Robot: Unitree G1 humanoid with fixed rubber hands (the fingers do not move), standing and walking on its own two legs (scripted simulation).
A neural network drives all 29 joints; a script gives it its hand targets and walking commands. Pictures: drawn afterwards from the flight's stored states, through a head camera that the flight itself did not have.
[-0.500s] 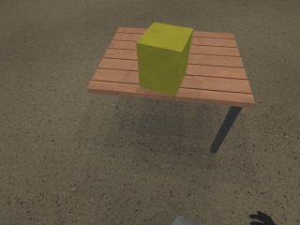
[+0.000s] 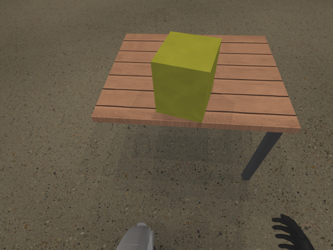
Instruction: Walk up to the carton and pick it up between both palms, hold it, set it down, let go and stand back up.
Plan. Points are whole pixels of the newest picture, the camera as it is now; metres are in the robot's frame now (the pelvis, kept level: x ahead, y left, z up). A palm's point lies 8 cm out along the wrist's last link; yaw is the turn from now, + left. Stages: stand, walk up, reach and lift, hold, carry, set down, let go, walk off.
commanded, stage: walk up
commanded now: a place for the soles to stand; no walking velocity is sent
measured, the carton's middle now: (186, 78) +0.72 -0.07 -0.05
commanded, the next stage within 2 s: none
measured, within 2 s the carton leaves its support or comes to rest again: neither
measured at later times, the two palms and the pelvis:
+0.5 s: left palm out of the picture +0.08 +0.46 -0.11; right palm (248, 201) +0.24 -0.19 -0.05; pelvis +0.09 +0.13 -0.01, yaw -1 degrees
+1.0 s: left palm out of the picture +0.28 +0.54 -0.08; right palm (212, 218) +0.21 -0.10 -0.08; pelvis +0.19 +0.21 +0.00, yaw +0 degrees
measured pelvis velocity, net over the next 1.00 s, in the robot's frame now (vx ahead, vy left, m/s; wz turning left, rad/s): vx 0.19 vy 0.21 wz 0.01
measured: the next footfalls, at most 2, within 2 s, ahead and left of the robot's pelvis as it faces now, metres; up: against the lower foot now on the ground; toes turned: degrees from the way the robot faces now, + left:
left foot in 0.10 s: +0.16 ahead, +0.13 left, +0.00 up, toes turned +2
right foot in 0.46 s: +0.14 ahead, -0.06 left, +0.00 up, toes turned +1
